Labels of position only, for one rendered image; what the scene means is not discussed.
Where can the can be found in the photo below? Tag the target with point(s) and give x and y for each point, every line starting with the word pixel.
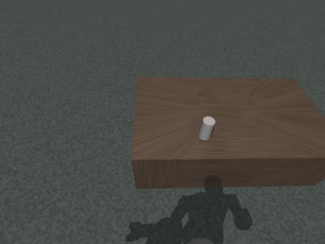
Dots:
pixel 206 128

